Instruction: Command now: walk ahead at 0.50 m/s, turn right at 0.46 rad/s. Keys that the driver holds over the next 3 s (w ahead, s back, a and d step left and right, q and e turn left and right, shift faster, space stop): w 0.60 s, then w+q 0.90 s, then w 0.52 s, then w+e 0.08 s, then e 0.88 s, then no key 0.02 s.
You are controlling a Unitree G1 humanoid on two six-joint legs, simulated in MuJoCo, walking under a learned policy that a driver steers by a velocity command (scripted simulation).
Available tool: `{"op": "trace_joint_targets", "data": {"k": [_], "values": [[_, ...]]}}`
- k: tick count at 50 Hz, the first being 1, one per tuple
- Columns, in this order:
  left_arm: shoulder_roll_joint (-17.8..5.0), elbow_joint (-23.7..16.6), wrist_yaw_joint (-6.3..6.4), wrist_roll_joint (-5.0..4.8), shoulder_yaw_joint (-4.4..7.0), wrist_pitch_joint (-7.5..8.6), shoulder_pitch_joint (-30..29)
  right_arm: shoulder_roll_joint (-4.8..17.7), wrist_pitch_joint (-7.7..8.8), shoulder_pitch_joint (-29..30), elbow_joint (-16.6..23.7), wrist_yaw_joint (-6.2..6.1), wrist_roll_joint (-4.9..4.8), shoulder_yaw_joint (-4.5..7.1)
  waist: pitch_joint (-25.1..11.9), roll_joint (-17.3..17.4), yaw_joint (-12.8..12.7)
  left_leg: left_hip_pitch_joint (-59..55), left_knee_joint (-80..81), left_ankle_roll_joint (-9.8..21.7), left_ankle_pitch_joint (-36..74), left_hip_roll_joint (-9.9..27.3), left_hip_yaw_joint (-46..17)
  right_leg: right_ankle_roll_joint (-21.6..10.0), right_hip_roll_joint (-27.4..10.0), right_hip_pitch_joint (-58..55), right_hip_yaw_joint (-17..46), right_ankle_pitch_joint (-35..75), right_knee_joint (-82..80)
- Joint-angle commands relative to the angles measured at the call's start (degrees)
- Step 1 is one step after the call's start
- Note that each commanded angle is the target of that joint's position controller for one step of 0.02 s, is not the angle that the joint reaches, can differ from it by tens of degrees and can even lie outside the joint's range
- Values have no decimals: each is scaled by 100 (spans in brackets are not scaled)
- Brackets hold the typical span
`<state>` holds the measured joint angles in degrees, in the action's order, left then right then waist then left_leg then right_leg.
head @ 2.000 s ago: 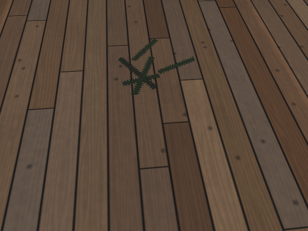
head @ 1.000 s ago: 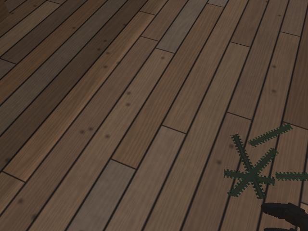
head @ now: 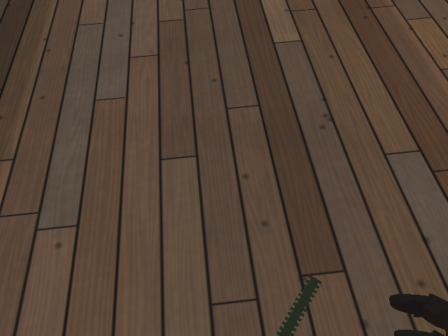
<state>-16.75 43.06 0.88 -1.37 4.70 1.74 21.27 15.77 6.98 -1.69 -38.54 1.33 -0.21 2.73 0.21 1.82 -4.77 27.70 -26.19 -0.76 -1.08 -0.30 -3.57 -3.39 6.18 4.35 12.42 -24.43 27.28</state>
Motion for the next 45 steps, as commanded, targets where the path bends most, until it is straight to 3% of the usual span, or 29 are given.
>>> {"op": "trace_joint_targets", "data": {"k": [1, 2, 3, 4, 5, 6, 7, 9, 12, 15, 19, 21, 23, 24, 25, 26, 27, 28, 29, 30, 31, 33, 35, 38, 41, 45], "values": [[-292, -441, -10, 118, 2, 78, -210, 1142, 158, -1421, 106, -66, 142, 412, -1251, -426, 999, -2811, 12, 666, -293, 970, -767, -306, -814, 951, 478, 2120, 1777], [43, -517, -6, -44, -100, 138, 655, 1622, 86, -2050, -175, -34, 201, 550, -1921, 1495, 709, -4652, 489, 1657, -1506, 2136, -3389, 122, 38, 2965, -257, -251, 3679], [-441, -379, 2, -99, -52, 165, 680, 1142, 61, -2086, -193, 14, 17, 450, -1651, 1317, 826, -4648, 889, 1711, -2843, 2327, -4281, 188, -268, 3824, -89, -853, 4502], [-774, -431, -8, -81, 33, 162, 50, 788, 29, -1817, -148, 0, -23, 347, -861, 681, 973, -3997, 969, 1476, -2889, 2081, -3479, 202, -471, 4078, -90, -358, 4748], [-750, -538, -1, -9, 24, 162, -390, 694, -19, -1537, -103, -9, 37, 293, -473, 246, 910, -3351, 1005, 1326, -2292, 1834, -2753, 210, -659, 3974, -322, 20, 4671], [-681, -640, -16, 72, 26, 194, -687, 595, -48, -1358, -143, -11, 66, 252, -128, 133, 822, -2785, 1119, 1316, -1602, 1626, -2262, 211, -803, 3908, -394, 284, 4333], [-602, -667, -48, 80, 31, 204, -710, 511, -43, -1277, -162, -23, 106, 204, -68, 248, 673, -2443, 1229, 1268, -1113, 1454, -1887, 198, -972, 3646, -446, 464, 4049], [-392, -646, -91, 50, -14, 190, -588, 482, -27, -1291, -242, -20, 57, 187, -112, 432, 545, -2183, 1416, 1314, -575, 1297, -1471, 233, -1079, 3359, -650, 524, 3565], [-174, -791, -114, 107, -120, 194, -1000, 784, -32, -1398, -378, -51, -19, 258, -15, 320, 603, -2022, 1673, 1443, -39, 1331, -1028, 336, -1188, 3368, -875, 948, 2588], [-82, -865, -167, 90, -188, 244, -1489, 943, -98, -1507, -488, -75, -60, 283, 39, 274, 763, -1919, 1749, 1305, 122, 1167, -505, 361, -1119, 3021, -1043, 1906, 1481], [-180, -1021, -238, 25, -172, 281, -2079, 1031, -183, -1908, -715, -63, -125, 279, 150, 295, 969, -2154, 1613, 1173, 156, 1253, -342, 329, -932, 2698, -1174, 2384, 683], [-250, -1112, -280, 11, -148, 302, -2235, 1088, -238, -1992, -802, -72, -148, 290, 216, 336, 938, -2421, 1459, 1097, 246, 1413, -402, 197, -887, 2649, -1183, 2144, 440], [-389, -1062, -293, 30, -79, 321, -1943, 1179, -302, -1912, -848, -100, -162, 308, 91, 362, 654, -2551, 1036, 958, 933, 1443, -318, 20, -755, 2066, -1308, 1968, 122], [-550, -894, -266, 71, 19, 315, -1409, 1136, -321, -1879, -853, -117, -169, 284, -225, 287, 362, -2459, 397, 832, 1726, 1249, -95, -113, -615, 1228, -1436, 1983, -51], [-834, -675, -212, 103, 156, 301, -553, 955, -315, -1873, -821, -132, -113, 205, -791, 138, -27, -1957, -723, 637, 1741, 961, 177, -321, -839, -54, -1204, 2062, 21], [-1389, -592, -152, 221, 277, 260, 285, 495, -239, -2106, -606, -132, 24, 37, -1691, -898, -169, -147, -2860, 254, -55, 365, 570, -983, -2274, -2084, 762, 1898, 77], [-1404, -489, -186, 147, 262, 232, 507, 325, -131, -2359, -612, -119, -10, -38, -2095, -1815, -91, 1155, -4061, 152, -3254, -158, 59, -1489, -2893, -2654, 2737, 941, -736], [-989, -490, -204, 85, 131, 240, 294, 865, -80, -1938, -571, -78, -147, 108, -1406, -1228, -143, 1766, -4589, 205, -3069, 190, -213, -1293, -2699, -2170, 2413, 304, -925], [-826, -531, -214, 62, 62, 247, -98, 944, -60, -1558, -468, -59, -184, 130, -767, -986, -21, 1869, -4493, 260, -2506, 437, -53, -1125, -2493, -1420, 1662, 544, -1049], [-688, -560, -236, 110, 14, 254, -434, 884, -71, -1376, -463, -75, -107, 129, -432, -663, 134, 1668, -4241, 237, -2057, 612, 26, -1053, -2251, -734, 1160, 1005, -1213], [-533, -579, -253, 154, -28, 279, -683, 821, -125, -1414, -499, -76, -61, 147, -223, -660, 326, 1378, -3975, 201, -1736, 766, -17, -986, -2078, -212, 727, 1448, -1414], [-461, -513, -256, 175, -25, 370, -861, 591, -269, -1645, -607, -69, -99, 115, -189, -791, 550, 906, -3813, 110, -1386, 859, -41, -976, -1950, 336, 184, 1924, -1743], [-540, -375, -228, 201, 15, 461, -809, 503, -368, -1502, -571, -100, -107, 108, -43, -674, 575, 1036, -3585, 21, -992, 827, -147, -986, -1940, 498, -304, 2355, -1935], [-615, -180, -157, 232, 46, 485, -632, 451, -374, -1093, -445, -90, -91, 111, 100, -497, 467, 1328, -2776, -29, -108, 712, -330, -864, -1901, 316, -891, 2792, -2012], [-700, -76, -104, 200, 53, 473, -582, 351, -333, -611, -305, 1, -81, 68, 234, -466, 294, 1108, -1781, 30, 710, 594, -61, -676, -1801, 252, -1434, 2849, -2105], [-814, 192, -58, 137, 94, 370, -179, 241, -322, 63, 27, 133, -89, -1, 471, -348, 14, 1312, -1059, 189, 687, 527, 182, -597, -2036, -478, -1733, 3033, -1975]]}}
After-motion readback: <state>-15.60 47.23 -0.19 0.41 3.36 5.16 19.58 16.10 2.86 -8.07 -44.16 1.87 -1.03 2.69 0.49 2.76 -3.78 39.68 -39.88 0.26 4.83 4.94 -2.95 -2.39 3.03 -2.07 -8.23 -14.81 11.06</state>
